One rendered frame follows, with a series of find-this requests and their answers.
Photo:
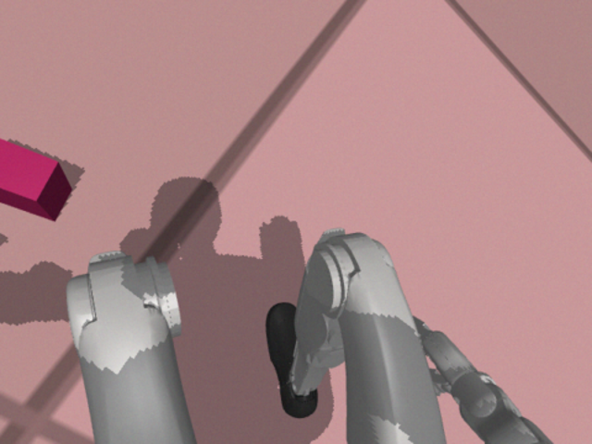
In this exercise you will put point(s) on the right robot foot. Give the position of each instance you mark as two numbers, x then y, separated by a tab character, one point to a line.
281	340

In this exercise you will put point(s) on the right robot arm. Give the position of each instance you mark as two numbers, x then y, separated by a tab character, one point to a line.
491	414

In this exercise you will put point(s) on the carton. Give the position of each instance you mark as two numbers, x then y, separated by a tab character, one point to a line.
32	182

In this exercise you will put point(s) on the right robot hand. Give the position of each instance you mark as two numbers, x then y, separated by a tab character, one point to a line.
448	359

